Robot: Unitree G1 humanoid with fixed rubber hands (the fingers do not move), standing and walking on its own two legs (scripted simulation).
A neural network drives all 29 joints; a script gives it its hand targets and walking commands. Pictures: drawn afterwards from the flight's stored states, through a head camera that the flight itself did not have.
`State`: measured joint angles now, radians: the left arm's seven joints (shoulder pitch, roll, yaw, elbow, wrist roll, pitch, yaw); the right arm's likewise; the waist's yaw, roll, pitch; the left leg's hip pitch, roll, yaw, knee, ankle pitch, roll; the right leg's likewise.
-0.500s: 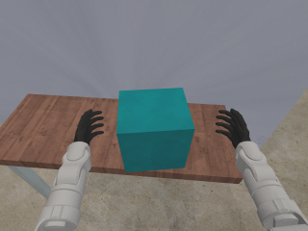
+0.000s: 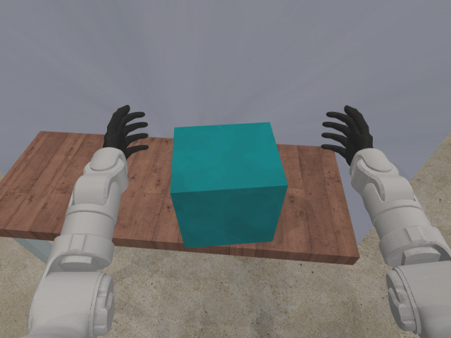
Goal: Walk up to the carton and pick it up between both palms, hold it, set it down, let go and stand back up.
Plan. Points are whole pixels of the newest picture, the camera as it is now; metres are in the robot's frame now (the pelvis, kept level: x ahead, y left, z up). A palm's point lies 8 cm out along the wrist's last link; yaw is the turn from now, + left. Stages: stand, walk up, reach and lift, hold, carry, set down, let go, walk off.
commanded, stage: reach and lift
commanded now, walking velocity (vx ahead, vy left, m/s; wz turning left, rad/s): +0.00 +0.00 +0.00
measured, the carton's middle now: (225, 187) +0.45 +0.02 -0.02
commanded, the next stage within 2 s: none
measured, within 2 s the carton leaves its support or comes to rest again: neither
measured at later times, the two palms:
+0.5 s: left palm (124, 162) +0.42 +0.21 +0.10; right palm (336, 156) +0.43 -0.19 +0.10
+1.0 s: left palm (142, 187) +0.41 +0.19 +0.03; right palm (332, 180) +0.42 -0.20 +0.03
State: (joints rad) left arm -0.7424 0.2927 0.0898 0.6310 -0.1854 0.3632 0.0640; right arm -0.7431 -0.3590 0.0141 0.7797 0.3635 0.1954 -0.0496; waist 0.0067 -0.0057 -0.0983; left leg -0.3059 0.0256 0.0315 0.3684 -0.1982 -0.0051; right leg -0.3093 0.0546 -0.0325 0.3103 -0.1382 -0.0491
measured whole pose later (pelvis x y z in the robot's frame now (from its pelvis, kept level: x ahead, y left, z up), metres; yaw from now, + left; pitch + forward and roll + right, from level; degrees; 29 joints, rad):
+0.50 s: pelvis +0.00 +0.00 +0.00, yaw +1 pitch +11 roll -1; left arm -0.88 0.26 0.06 1.09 -0.14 0.05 0.05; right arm -0.87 -0.28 0.01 1.11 0.30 0.02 -0.06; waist 0.00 -0.01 -0.14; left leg -0.40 0.02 0.00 0.41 -0.20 -0.01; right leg -0.39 0.05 -0.05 0.34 -0.14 -0.05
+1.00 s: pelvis -0.02 -0.01 -0.03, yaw +1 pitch +24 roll +0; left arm -1.02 0.23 -0.05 1.51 -0.27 -0.36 0.07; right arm -0.96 -0.27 0.07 1.38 0.36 -0.27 -0.04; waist 0.00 -0.01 -0.28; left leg -0.81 0.02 0.00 0.65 -0.25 -0.01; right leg -0.82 0.04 -0.06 0.61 -0.21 -0.06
